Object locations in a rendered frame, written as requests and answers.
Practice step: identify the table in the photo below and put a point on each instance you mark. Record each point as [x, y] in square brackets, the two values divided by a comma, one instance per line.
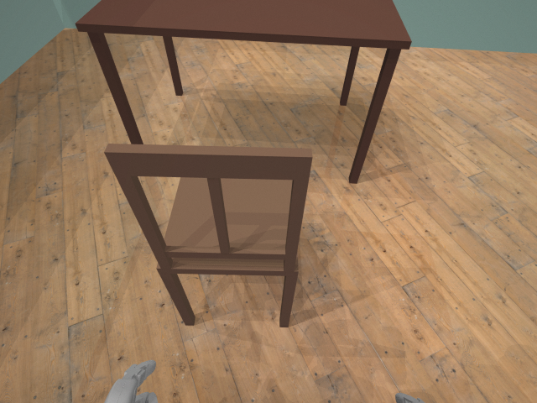
[355, 23]

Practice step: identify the chair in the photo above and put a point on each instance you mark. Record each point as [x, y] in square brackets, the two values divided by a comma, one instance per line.
[237, 211]

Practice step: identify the left robot hand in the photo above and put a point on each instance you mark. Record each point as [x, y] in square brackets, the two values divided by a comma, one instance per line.
[124, 390]

